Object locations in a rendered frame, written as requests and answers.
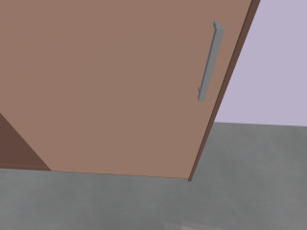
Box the wardrobe door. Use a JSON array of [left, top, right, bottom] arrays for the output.
[[0, 113, 47, 166], [0, 0, 251, 178]]

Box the handle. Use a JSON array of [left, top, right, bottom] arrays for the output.
[[198, 20, 225, 102]]

